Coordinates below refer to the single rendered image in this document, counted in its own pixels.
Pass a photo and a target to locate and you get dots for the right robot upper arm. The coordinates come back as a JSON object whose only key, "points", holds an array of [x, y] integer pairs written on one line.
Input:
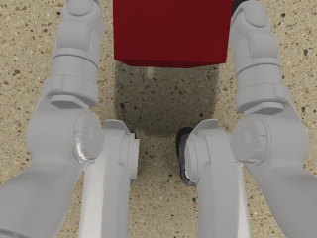
{"points": [[273, 149]]}

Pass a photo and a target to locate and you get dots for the left robot upper arm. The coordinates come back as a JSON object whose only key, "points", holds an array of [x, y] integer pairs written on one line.
{"points": [[61, 142]]}

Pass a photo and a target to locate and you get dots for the right robot forearm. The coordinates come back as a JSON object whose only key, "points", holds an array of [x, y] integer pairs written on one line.
{"points": [[257, 64]]}

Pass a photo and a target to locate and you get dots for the left robot thigh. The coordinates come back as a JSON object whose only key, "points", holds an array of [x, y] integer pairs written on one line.
{"points": [[106, 187]]}

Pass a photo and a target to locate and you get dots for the carton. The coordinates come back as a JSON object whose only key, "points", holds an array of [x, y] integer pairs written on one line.
{"points": [[171, 33]]}

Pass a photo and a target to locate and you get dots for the robot right hand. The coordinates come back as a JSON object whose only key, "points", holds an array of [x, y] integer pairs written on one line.
{"points": [[235, 5]]}

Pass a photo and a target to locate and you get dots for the left robot forearm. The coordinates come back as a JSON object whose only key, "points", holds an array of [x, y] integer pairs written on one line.
{"points": [[76, 58]]}

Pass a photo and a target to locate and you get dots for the robot right foot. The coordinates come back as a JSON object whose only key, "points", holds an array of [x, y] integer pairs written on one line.
{"points": [[181, 138]]}

